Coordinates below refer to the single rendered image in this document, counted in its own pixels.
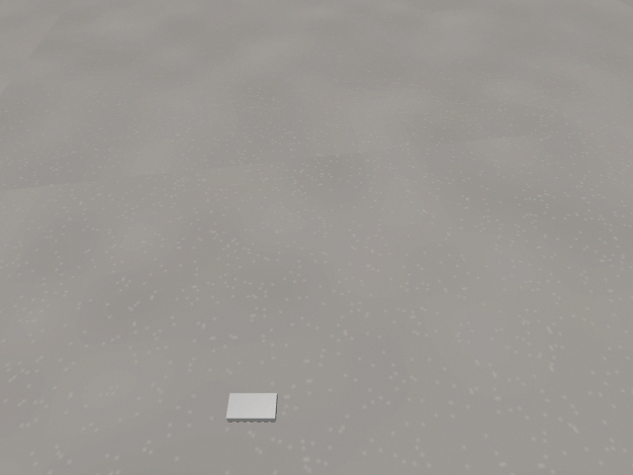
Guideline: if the small box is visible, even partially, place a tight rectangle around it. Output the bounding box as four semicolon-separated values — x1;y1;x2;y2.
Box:
226;393;278;421

